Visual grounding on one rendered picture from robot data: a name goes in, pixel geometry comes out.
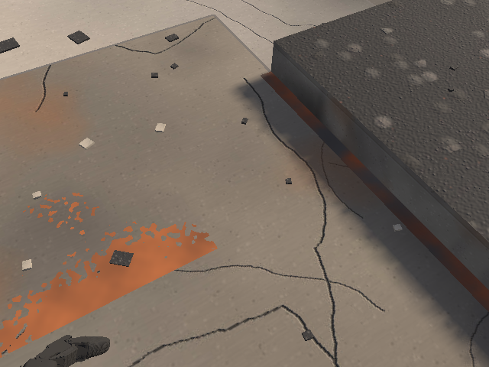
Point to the robot left hand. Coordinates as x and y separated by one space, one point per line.
67 350

